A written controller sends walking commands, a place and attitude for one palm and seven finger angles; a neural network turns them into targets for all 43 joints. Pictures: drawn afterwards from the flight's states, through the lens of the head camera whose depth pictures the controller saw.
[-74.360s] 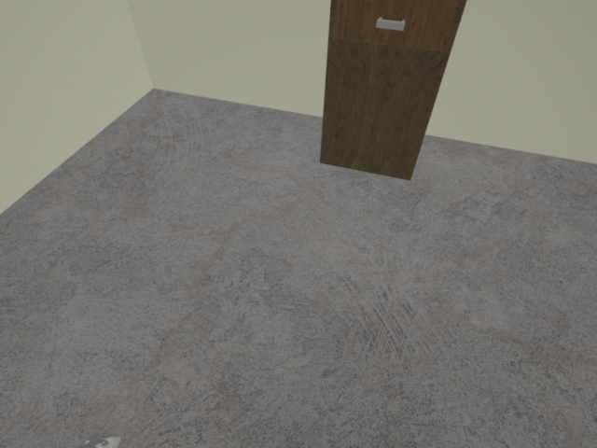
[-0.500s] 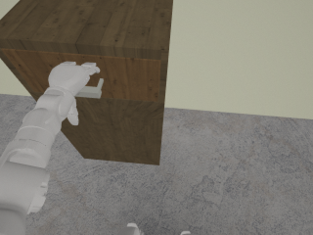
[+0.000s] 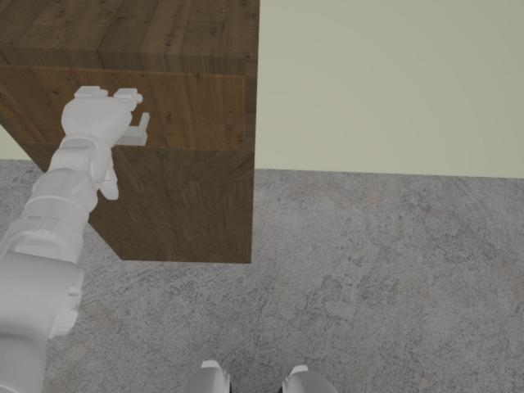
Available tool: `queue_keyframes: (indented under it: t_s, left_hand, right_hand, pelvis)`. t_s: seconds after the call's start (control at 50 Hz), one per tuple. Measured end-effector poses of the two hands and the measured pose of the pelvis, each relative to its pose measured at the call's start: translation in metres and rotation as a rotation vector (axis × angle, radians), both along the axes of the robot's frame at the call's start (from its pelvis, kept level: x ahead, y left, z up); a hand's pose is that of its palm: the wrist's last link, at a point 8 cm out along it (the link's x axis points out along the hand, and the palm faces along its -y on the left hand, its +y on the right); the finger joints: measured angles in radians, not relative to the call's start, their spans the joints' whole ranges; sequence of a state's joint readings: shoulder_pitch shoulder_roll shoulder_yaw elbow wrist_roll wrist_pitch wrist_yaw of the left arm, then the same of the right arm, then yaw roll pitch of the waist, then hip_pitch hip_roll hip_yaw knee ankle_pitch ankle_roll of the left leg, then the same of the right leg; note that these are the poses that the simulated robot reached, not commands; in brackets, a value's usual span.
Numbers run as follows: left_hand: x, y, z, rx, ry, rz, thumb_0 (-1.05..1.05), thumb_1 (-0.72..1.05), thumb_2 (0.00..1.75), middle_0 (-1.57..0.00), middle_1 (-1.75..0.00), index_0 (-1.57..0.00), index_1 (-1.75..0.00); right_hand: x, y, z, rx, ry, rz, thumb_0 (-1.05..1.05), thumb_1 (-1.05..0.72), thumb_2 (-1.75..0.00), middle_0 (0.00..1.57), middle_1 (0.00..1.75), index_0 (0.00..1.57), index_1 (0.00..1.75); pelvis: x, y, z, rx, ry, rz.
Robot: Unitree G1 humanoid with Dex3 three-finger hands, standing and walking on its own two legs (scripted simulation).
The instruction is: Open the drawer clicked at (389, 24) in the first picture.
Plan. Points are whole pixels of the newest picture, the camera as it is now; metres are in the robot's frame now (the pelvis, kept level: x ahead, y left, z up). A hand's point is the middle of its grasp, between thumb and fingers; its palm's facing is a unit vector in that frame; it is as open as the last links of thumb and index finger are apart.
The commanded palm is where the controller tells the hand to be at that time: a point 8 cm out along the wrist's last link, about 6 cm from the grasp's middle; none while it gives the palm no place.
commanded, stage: lift the hand off the handle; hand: left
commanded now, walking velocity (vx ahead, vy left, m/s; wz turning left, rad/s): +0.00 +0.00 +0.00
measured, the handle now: (117, 126) +0.57 +0.24 +0.04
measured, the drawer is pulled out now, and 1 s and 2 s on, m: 0.00 0.00 0.00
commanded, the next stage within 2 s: draw the hand back to the body in 1.70 s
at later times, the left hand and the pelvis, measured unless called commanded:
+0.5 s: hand (110, 145) +0.49 +0.23 +0.07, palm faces -0.06 +0.01 -1.00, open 15.5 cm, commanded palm +0.54 +0.22 +0.14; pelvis +0.00 +0.01 +0.00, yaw +0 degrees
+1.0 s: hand (101, 127) +0.50 +0.23 +0.10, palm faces -0.12 +0.01 -0.99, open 14.8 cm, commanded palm +0.53 +0.23 +0.21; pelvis +0.04 +0.00 +0.02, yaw +1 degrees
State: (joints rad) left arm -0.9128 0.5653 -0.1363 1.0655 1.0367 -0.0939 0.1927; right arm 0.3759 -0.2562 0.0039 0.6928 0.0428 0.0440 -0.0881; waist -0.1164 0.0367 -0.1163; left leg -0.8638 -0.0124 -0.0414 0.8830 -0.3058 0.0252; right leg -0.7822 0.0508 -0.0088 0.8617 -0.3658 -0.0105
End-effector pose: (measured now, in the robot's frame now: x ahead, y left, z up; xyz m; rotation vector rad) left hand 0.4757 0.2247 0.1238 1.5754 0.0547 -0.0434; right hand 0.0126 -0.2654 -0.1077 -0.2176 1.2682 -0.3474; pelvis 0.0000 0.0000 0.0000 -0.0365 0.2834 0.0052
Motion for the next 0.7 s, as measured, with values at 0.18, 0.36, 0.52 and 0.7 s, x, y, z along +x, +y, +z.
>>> queue_keyframes:
  t_s: [0.18,0.36,0.52,0.7]
  left_hand:
    - [-0.001,0.003,-0.003,0.001,-0.009,-0.024,0.0,-0.49,0.3,-0.22,-0.36,-0.31,-0.38]
    - [-0.002,0.003,-0.005,0.0,-0.019,-0.025,0.0,-0.49,0.3,-0.2,-0.36,-0.3,-0.37]
    - [-0.001,0.003,-0.001,0.001,0.002,-0.025,0.0,-0.49,0.3,-0.21,-0.36,-0.3,-0.37]
    - [0.003,0.005,0.01,-0.001,0.036,-0.039,0.0,-0.49,0.3,-0.29,-0.39,-0.35,-0.39]
  right_hand:
    - [-0.014,0.003,-0.002,-0.008,0.023,-0.009,0.0,-0.9,-0.9,0.2,0.3,0.2,0.3]
    - [0.002,0.005,-0.001,-0.01,-0.011,0.013,0.0,-0.9,-0.9,0.2,0.3,0.2,0.3]
    - [0.023,0.007,0.0,-0.009,-0.051,0.034,0.0,-0.9,-0.9,0.2,0.3,0.2,0.3]
    - [0.034,0.008,0.005,-0.005,-0.056,0.036,0.0,-0.9,-0.9,0.2,0.3,0.2,0.3]
  pelvis:
    - [-0.002,0.004,-0.003,-0.001,0.01,-0.004]
    - [-0.001,0.006,-0.003,-0.001,0.013,-0.003]
    - [0.003,0.006,0.0,-0.001,0.007,0.0]
    - [0.015,0.006,0.008,0.0,-0.015,0.003]
